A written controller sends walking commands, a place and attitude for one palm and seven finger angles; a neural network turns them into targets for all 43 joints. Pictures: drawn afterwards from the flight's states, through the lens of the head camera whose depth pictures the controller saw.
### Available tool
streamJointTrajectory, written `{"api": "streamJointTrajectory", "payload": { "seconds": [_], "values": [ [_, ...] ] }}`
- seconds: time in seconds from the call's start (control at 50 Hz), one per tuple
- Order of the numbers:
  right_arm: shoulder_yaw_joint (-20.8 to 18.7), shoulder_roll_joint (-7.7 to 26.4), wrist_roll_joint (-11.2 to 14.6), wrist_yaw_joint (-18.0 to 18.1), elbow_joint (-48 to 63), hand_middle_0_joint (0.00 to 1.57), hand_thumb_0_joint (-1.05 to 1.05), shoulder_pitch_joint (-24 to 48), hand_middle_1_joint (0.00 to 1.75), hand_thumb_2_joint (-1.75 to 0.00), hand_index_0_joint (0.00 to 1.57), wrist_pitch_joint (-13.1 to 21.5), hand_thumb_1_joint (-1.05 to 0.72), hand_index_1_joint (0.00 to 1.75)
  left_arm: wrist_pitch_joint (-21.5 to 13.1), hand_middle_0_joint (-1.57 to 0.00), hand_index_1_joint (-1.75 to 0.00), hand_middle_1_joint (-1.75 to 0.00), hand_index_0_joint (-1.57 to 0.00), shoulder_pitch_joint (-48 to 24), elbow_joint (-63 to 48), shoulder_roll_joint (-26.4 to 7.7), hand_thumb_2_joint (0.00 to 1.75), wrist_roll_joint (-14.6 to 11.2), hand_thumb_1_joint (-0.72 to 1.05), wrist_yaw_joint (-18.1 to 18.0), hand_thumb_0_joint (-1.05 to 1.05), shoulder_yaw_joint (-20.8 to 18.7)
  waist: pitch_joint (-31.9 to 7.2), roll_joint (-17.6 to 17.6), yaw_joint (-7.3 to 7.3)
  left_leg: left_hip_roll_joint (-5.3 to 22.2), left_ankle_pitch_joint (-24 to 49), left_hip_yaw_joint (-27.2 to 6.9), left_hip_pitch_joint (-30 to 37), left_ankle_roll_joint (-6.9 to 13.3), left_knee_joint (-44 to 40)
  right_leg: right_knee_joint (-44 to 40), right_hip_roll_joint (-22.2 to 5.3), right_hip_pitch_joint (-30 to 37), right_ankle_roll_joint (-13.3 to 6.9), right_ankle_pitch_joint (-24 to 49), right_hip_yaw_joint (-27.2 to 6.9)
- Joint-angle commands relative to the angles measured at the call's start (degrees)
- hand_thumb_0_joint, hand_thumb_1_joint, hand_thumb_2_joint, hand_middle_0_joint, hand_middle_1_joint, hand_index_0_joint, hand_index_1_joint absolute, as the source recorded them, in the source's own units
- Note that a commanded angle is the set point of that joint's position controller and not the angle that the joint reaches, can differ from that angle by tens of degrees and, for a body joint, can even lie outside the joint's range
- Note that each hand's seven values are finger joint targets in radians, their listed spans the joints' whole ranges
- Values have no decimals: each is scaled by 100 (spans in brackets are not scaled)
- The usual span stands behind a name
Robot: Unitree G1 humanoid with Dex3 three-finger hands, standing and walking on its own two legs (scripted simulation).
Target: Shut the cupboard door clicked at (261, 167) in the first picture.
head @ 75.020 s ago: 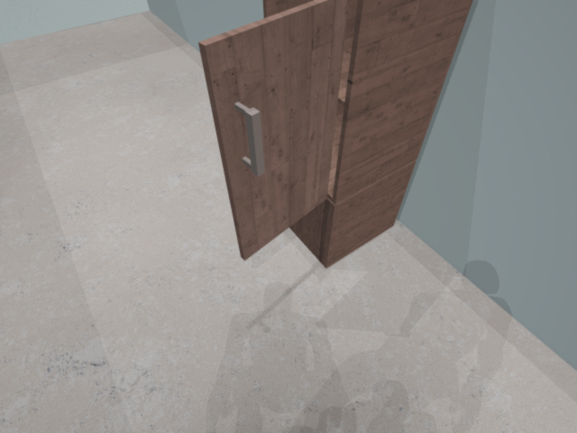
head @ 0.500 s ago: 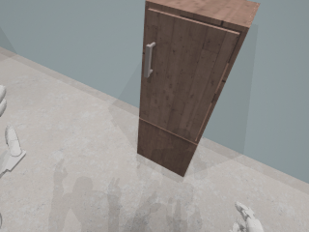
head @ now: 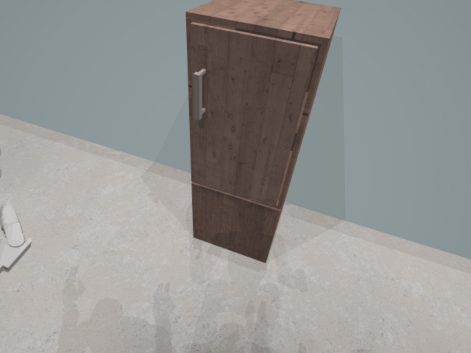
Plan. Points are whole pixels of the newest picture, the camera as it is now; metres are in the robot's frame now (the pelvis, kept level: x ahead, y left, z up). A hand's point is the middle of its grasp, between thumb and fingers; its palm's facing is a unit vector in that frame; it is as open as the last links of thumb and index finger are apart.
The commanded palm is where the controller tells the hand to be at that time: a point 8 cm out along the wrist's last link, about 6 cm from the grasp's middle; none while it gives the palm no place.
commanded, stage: stop stepping back and stand still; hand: left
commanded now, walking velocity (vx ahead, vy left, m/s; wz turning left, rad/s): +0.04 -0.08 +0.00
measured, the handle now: (200, 94) +0.81 +0.14 +0.07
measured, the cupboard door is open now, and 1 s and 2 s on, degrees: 0 0 0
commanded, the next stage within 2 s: let the arm hang, fingers relaxed in 0.20 s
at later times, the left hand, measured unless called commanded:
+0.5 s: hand (122, 344) +0.17 +0.20 -0.09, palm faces +0.04 -0.95 -0.31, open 7.4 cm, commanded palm none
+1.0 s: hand out of the picture -0.02 +0.20 -0.15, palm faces +0.03 -0.97 -0.23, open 7.3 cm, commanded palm none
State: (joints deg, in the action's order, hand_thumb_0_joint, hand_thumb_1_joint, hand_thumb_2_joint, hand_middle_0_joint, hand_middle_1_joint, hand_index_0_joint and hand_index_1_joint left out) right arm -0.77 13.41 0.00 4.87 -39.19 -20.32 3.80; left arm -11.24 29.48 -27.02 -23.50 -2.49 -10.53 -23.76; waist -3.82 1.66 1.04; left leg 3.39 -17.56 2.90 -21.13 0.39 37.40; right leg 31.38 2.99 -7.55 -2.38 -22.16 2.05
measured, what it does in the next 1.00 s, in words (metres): stands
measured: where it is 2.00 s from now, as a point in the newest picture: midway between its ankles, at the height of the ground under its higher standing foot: outside the picture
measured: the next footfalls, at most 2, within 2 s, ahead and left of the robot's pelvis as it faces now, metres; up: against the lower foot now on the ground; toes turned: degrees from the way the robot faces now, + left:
none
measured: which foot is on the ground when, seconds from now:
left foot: down 0.00-1.00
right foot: down 0.00-1.00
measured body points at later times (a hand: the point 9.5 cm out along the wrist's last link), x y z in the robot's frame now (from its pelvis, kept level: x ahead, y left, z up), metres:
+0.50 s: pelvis +0.01 +0.00 -0.01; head +0.01 -0.02 +0.44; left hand +0.17 +0.25 -0.07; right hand +0.15 -0.25 -0.13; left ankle +0.06 +0.11 -0.73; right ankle +0.00 -0.09 -0.73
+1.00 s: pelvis +0.01 +0.01 +0.02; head +0.00 +0.00 +0.47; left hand -0.02 +0.25 -0.14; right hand +0.01 -0.21 -0.15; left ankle +0.05 +0.11 -0.73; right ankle +0.00 -0.09 -0.73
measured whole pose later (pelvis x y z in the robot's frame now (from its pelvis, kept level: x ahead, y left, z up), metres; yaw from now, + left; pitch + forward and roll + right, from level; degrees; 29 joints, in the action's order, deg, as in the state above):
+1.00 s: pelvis +0.01 +0.01 +0.02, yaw +0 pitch -2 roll -1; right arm 0.2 8.9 -0.6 1.6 -62.5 -17.0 -1.6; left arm 0.8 19.9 64.3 -10.4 0.5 -1.4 0.0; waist 1.1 -1.9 0.3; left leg 1.0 -9.0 3.4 -12.7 1.0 23.9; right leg 22.7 1.1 -7.5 -1.7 -13.1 3.7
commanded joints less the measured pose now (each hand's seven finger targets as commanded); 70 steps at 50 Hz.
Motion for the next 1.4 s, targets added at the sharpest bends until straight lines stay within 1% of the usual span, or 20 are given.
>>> {"api": "streamJointTrajectory", "payload": {
  "seconds": [0.0, 0.02, 0.06, 0.12, 0.18, 0.22, 0.26, 0.28, 0.3, 0.32, 0.36, 0.4, 0.44, 0.5, 0.54, 0.62, 0.76, 0.94, 1.18, 1.38],
  "values": [
    [-193, 791, -61, 159, 1050, 20, 0, 1080, 30, -90, 20, 536, -90, 30, -448, -20, -30, -30, -20, -1003, -1340, -998, 90, 32, 90, -78, 0, -472, 764, -1951, 67, 1231, -1353, -2373, 1343, 673, -2130, 813, -166, -2411, 64, -866, -186],
    [-142, 676, -45, 125, 1118, 20, 0, 1142, 30, -90, 20, 587, -90, 30, -488, -20, -30, -30, -20, -988, -1401, -1132, 90, 36, 90, -89, 0, -612, 739, -1782, 22, 1633, -1531, -2954, 952, 925, -2618, 1441, -51, -2082, 168, -746, -169],
    [-119, 541, -138, 118, 1002, 20, 0, 1134, 30, -90, 20, 670, -90, 30, -504, -20, -30, -30, -20, -833, -1363, -1461, 90, 28, 90, -37, 0, -963, 560, -1384, -25, 1538, -2161, -2826, 180, 809, -2957, 1746, -252, -1423, 174, -567, -393],
    [-115, 494, -110, -6, 1009, 20, 0, 1145, 30, -90, 20, 691, -90, 30, -497, -20, -30, -30, -20, -329, -1560, -1165, 90, -4, 90, -3, 0, -856, 143, -1205, -65, 1160, -1123, -1478, 118, 537, -2541, 494, -250, -484, 208, -64, -82],
    [-101, 469, -60, -67, 1132, 20, 0, 1114, 30, -90, 20, 654, -90, 30, -416, -20, -30, -30, -20, 395, -1469, -1150, 90, -39, 90, 20, 0, -941, -70, -1085, -29, 688, -1124, -675, -317, 206, -2092, -462, -251, 303, 153, 492, -52],
    [-112, 466, -69, -89, 1146, 20, 0, 1087, 30, -90, 20, 570, -90, 30, -386, -20, -30, -30, -20, 437, -1272, -1141, 90, -57, 90, 13, 0, -1008, 4, -662, 8, 374, -858, -388, -321, 74, -1502, -935, -511, 97, -6, 528, -571],
    [-166, 460, -54, -103, 1065, 20, 0, 1032, 30, -90, 20, 504, -90, 30, -301, -20, -30, -30, -20, 427, -1100, -1129, 90, -103, 90, 3, 0, -1020, -28, -4, 3, 93, -319, -192, 160, -24, -618, -1514, -1052, -701, -245, -15, -1578],
    [-277, 1103, -7, -573, -88, 20, 0, 1304, 30, -90, 20, 661, -90, 30, 654, -20, -30, -30, -20, -259, 3151, 141, 90, 528, 90, 874, 0, 1701, 261, -35, 240, 342, 1096, -335, -87, -24, 519, -465, -1738, -1229, -372, 3224, -998],
    [-316, 725, 5, -529, -90, 20, 0, 894, 30, -90, 20, 378, -90, 30, 1049, -20, -30, -30, -20, -279, 3272, 304, 90, 446, 90, 996, 0, 1681, -226, -35, 233, 310, 1126, -391, 392, -96, 311, -159, -1481, -1116, -449, 3772, -922],
    [-276, 705, -9, -470, 27, 20, 0, 824, 30, -90, 20, 289, -90, 30, 1166, -20, -30, -30, -20, -221, 3176, 408, 90, 417, 90, 1046, 0, 1778, -244, -26, 209, 293, 1412, -314, 522, -69, 159, -32, -1319, -1112, -289, 3695, -712],
    [-255, 767, -58, -437, -45, 20, 0, 877, 30, -90, 20, 108, -90, 30, 1132, -20, -30, -30, -20, -678, 3617, 403, 90, 436, 90, 1076, 0, 1928, -225, 793, 73, 252, 1653, -407, 315, 28, 234, 72, -1189, -1076, -242, 3562, -567],
    [-191, 775, -99, -408, 20, 20, 0, 898, 30, -90, 20, -94, -90, 30, 1134, -20, -30, -30, -20, -912, 4163, 299, 90, 441, 90, 1053, 0, 1944, -63, 1651, 19, 42, 1357, -410, 184, 61, 293, -97, -1288, -836, -388, 3980, -652],
    [-166, 658, -160, -392, -66, 20, 0, 878, 30, -90, 20, -265, -90, 30, 1154, -20, -30, -30, -20, -1053, 4898, 281, 90, 472, 90, 1005, 0, 1930, 15, 1888, -18, -163, 729, -363, 141, 44, 271, -214, -1395, -656, -497, 4103, -726],
    [-101, 512, -192, -401, -439, 20, 0, 803, 30, -90, 20, -412, -90, 30, 1193, -20, -30, -30, -20, -1325, 5861, 280, 90, 411, 90, 936, 0, 2024, 142, 578, 40, -62, 1292, -417, 685, 48, -365, -407, -1302, -931, -390, 2540, -728],
    [-40, 522, -193, -398, -666, 20, 0, 939, 30, -90, 20, -409, -90, 30, 1201, -20, -30, -30, -20, -1281, 6438, 401, 90, 353, 90, 937, 0, 2092, 286, -879, -39, 253, 1640, -767, 781, 183, -927, -486, -904, -1016, -108, 1141, -542],
    [-52, 371, -203, -331, -987, 20, 0, 905, 30, -90, 20, -420, -90, 30, 1170, -20, -30, -30, -20, -898, 7349, 680, 90, 355, 90, 941, 0, 2030, 230, -1848, -184, 281, 439, -861, 267, 220, -1525, -868, -742, -177, -95, 783, -423],
    [-65, 387, -100, -278, -1544, 20, 0, 407, 30, -90, 20, -398, -90, 30, 1079, -20, -30, -30, -20, -1058, 8280, 668, 90, 325, 90, 954, 0, 2201, 285, -432, -61, 345, 979, -726, 877, 132, -1530, -1372, -867, -257, -118, 1105, -507],
    [0, 160, -94, -279, -2168, 20, 0, 61, 30, -90, 20, -449, -90, 30, 1092, -20, -30, -30, -20, -769, 8996, 881, 90, 304, 90, 890, 0, 2316, 992, 241, -30, 265, 421, -557, 1017, 137, -1834, -1683, -873, -824, -68, 303, -597],
    [36, -122, -91, -245, -2471, 20, 0, -170, 30, -90, 20, -407, -90, 30, 1097, -20, -30, -30, -20, -561, 9232, 1068, 90, 306, 90, 843, 0, 2294, 1029, -321, -87, 251, 315, -552, 789, 154, -2012, -1448, -826, -653, -51, 587, -517],
    [8, -198, -95, -224, -2447, 20, 0, -314, 30, -90, 20, -385, -90, 30, 1084, -20, -30, -30, -20, -503, 9250, 1226, 90, 320, 90, 830, 0, 2265, 943, -295, -71, 249, 346, -608, 757, 179, -2010, -1350, -795, -607, -48, 740, -492]
  ]
}}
